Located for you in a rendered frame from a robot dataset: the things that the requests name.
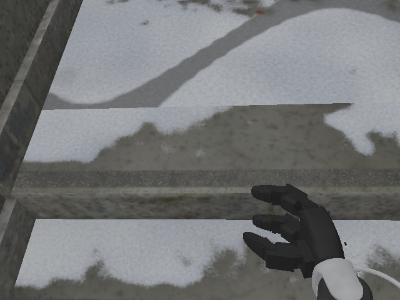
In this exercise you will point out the right robot forearm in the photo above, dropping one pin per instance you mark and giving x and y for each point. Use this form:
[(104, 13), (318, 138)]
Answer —
[(334, 279)]

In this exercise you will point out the right robot hand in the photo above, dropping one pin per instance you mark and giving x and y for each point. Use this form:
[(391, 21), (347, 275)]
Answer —
[(313, 239)]

